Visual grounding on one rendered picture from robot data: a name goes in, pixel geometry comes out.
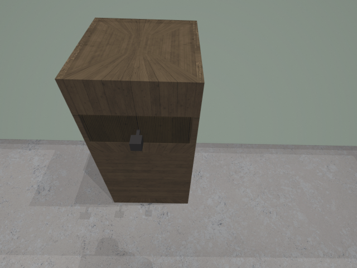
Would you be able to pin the handle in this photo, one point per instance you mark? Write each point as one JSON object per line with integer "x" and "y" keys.
{"x": 136, "y": 142}

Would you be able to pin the cabinet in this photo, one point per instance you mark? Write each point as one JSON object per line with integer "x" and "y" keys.
{"x": 138, "y": 67}

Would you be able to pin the drawer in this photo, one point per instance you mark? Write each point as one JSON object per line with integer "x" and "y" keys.
{"x": 154, "y": 129}

